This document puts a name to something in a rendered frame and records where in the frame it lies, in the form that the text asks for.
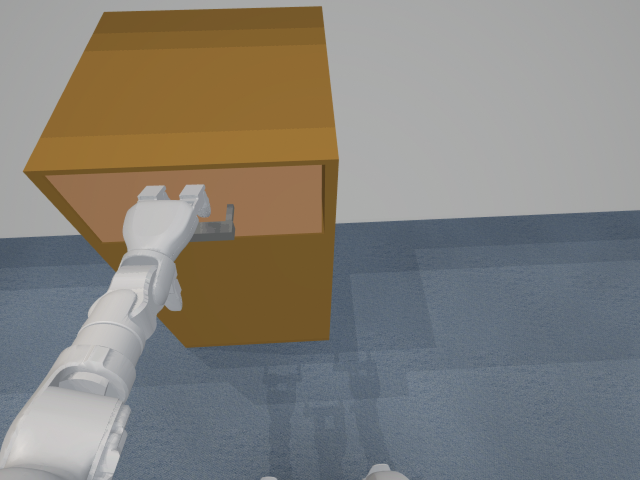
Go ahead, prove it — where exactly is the left robot upper arm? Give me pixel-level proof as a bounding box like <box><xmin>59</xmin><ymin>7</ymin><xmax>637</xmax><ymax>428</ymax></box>
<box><xmin>0</xmin><ymin>386</ymin><xmax>131</xmax><ymax>480</ymax></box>

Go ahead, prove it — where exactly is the cabinet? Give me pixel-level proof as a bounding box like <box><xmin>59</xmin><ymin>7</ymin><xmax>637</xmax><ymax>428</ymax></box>
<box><xmin>23</xmin><ymin>6</ymin><xmax>339</xmax><ymax>348</ymax></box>

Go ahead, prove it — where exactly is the left robot hand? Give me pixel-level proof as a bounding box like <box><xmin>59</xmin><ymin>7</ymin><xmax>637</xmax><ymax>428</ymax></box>
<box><xmin>123</xmin><ymin>184</ymin><xmax>211</xmax><ymax>311</ymax></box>

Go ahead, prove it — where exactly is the robot left forearm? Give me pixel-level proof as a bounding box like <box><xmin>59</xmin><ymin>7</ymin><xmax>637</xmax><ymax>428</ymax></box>
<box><xmin>0</xmin><ymin>249</ymin><xmax>175</xmax><ymax>469</ymax></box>

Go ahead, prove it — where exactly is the right robot shin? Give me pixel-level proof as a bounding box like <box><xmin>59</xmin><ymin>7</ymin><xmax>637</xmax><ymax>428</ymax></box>
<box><xmin>365</xmin><ymin>464</ymin><xmax>391</xmax><ymax>478</ymax></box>

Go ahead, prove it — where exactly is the drawer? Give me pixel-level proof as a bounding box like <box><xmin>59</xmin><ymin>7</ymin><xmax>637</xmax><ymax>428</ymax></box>
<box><xmin>46</xmin><ymin>165</ymin><xmax>322</xmax><ymax>242</ymax></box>

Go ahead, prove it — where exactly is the handle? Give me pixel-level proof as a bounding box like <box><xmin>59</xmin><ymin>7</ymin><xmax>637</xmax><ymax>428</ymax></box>
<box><xmin>189</xmin><ymin>204</ymin><xmax>235</xmax><ymax>242</ymax></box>

